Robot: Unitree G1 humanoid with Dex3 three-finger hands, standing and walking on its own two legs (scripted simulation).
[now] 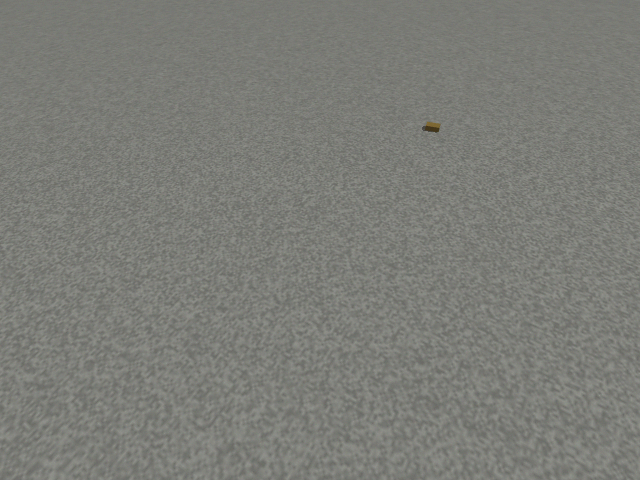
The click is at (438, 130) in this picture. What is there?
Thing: small brick
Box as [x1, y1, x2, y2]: [425, 122, 439, 131]
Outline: 427,122 425,129 438,131 438,123
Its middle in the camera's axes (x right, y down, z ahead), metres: +0.66 -0.66 +2.27
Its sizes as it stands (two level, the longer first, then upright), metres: 0.077 0.047 0.028
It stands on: the floor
